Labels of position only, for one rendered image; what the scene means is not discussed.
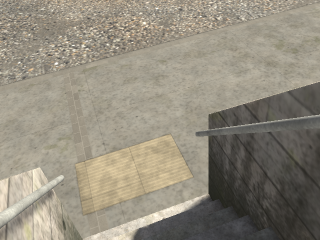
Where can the stairs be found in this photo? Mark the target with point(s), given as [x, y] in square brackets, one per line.
[200, 218]

